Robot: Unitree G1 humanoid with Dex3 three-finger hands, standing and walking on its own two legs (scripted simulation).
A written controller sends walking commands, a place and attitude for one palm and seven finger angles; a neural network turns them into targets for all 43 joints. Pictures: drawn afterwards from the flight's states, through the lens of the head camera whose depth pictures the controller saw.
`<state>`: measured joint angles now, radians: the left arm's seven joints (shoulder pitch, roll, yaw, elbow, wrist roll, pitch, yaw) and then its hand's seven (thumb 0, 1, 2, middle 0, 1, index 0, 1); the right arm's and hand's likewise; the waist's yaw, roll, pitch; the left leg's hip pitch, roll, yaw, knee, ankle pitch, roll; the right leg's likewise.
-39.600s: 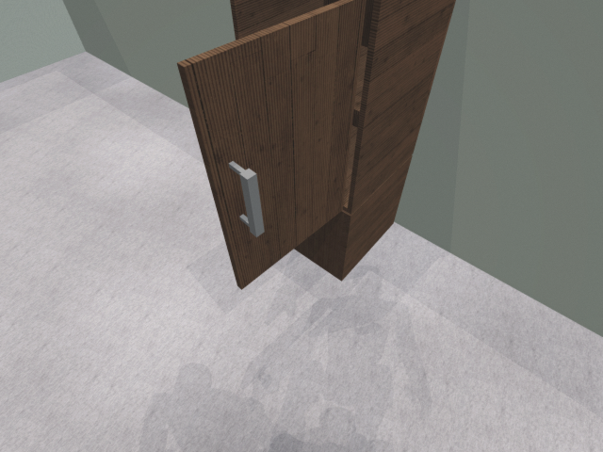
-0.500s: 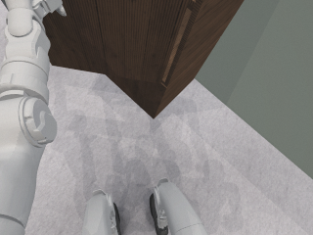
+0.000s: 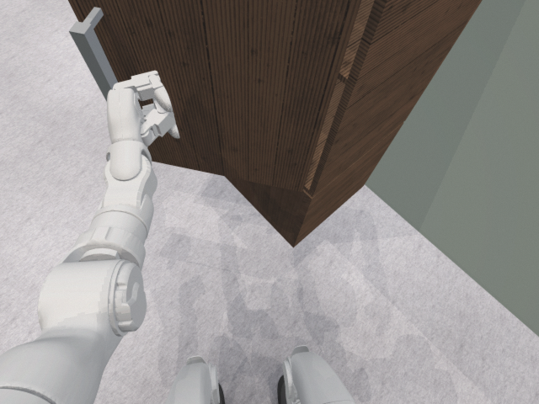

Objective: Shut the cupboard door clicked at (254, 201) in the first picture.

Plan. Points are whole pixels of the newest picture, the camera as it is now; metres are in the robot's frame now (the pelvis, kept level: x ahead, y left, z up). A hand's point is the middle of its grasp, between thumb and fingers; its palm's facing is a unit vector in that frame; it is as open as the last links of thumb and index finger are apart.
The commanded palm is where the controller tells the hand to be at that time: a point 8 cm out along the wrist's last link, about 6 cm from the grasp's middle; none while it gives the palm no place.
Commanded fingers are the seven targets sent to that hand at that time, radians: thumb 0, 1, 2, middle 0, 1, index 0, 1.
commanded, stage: pull the fist back off the door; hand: left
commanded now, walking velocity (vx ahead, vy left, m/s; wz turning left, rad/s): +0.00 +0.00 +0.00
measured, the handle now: (109, 66) +0.64 +0.19 +0.06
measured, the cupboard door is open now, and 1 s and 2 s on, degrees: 36 36 36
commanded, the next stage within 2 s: draw the hand back to the body in 0.22 s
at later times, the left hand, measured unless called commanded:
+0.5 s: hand (161, 133) +0.47 +0.10 +0.09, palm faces +0.06 -1.00 -0.04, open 3.1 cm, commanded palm +0.42 +0.16 +0.10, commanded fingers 0.00 0.90 0.90 -1.30 -1.50 -1.30 -1.50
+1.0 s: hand (51, 219) +0.32 +0.18 +0.16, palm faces +0.10 -0.97 -0.20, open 3.1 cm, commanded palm +0.28 +0.23 +0.18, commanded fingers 0.00 0.90 0.90 -0.92 -1.08 -0.92 -1.08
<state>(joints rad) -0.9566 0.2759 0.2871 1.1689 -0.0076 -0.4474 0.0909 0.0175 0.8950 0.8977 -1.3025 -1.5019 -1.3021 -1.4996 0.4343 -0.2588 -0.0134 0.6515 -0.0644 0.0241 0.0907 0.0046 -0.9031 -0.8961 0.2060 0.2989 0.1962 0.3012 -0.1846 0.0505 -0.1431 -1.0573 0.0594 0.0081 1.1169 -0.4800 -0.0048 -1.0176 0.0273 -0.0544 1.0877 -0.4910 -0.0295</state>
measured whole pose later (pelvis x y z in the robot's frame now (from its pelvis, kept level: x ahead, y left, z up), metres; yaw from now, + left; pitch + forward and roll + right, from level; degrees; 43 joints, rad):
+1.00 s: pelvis +0.01 +0.01 +0.07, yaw +1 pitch +3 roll +0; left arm -0.05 0.26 0.06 0.21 -0.09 -0.15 0.03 0.02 0.89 0.90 -1.16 -1.34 -1.16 -1.34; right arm 0.20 -0.25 0.01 0.56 0.05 0.03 -0.07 0.01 -0.90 -0.90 0.20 0.30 0.19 0.30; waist -0.01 0.04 -0.06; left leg -0.37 0.02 0.04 0.64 -0.32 0.01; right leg -0.35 0.00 -0.02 0.64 -0.34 -0.01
